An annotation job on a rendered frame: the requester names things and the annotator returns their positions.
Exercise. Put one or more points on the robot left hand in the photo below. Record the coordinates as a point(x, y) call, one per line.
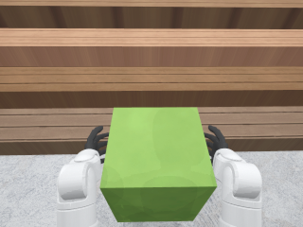
point(92, 141)

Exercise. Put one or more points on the carton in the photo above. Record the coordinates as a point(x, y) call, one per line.
point(157, 165)

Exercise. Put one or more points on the robot right hand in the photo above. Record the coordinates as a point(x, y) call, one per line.
point(218, 141)

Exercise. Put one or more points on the robot right forearm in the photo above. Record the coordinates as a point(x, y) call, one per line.
point(241, 190)

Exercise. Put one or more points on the robot left forearm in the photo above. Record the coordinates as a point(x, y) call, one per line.
point(77, 191)

